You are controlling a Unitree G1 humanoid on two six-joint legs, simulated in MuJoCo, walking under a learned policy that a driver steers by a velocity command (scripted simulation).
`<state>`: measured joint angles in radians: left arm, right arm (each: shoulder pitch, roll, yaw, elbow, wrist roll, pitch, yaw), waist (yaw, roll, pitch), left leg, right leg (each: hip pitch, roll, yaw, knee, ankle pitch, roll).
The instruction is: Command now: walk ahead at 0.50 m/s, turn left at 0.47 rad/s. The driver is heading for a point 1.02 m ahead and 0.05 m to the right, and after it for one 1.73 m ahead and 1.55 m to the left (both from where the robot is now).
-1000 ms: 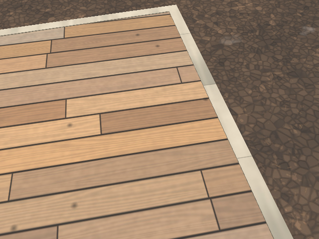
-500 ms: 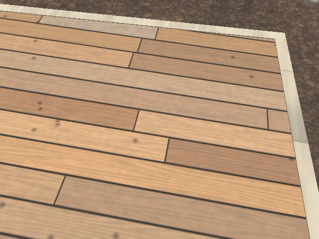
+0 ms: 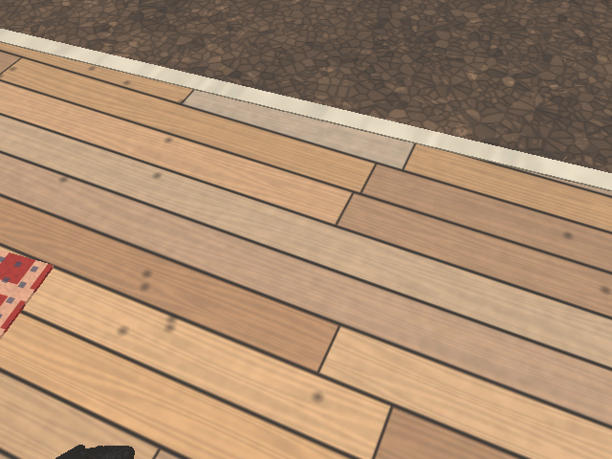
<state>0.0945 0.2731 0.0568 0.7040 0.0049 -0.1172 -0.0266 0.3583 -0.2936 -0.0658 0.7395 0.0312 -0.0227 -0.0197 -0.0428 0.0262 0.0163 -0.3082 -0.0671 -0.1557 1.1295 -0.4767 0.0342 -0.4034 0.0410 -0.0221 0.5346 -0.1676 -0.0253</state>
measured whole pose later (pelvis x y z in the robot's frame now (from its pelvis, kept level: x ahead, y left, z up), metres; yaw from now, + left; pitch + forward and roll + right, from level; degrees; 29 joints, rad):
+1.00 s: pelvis +0.54 +0.04 -0.01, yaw -10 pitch +2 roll +1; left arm 0.09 0.28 0.06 0.67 -0.02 -0.05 -0.06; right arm 0.32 -0.28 -0.06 0.85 0.00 -0.05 -0.02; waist -0.03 -0.01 0.05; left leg -0.08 0.05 0.14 0.87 -0.49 -0.02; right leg -0.52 0.04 -0.06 0.64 -0.17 -0.12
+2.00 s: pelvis +0.84 +0.01 +0.01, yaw -8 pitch +2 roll +0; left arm 0.18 0.29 0.08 0.76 -0.01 0.02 0.06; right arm 0.13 -0.30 -0.08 0.72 0.03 0.04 0.03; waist 0.03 -0.02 0.04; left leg -0.40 0.00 0.05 0.69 -0.32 -0.02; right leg -0.22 -0.11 -0.09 0.55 -0.34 0.05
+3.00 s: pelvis +0.84 +0.05 +0.01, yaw +28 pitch +2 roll -2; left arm 0.16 0.32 0.10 0.71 -0.01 -0.01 0.01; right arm 0.28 -0.28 -0.07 0.63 0.01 0.00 0.01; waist 0.00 -0.04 0.02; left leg -0.27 -0.03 -0.04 0.54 -0.30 0.06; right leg -0.50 -0.05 0.00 1.04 -0.42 0.01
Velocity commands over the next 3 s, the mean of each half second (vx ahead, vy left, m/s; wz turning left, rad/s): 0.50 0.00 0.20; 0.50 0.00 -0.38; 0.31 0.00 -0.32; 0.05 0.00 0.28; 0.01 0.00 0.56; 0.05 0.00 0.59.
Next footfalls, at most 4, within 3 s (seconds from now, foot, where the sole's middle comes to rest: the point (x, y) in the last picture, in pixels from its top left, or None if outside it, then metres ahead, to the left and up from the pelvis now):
0.40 left None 0.36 0.17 -0.76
0.96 right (334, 374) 0.67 -0.06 -0.76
1.38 left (277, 271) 0.96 0.07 -0.76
1.70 right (360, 318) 0.81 -0.14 -0.76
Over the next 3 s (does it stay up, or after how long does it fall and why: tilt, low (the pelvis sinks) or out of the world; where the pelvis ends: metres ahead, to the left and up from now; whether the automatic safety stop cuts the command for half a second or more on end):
stays up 0.84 0.05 0.01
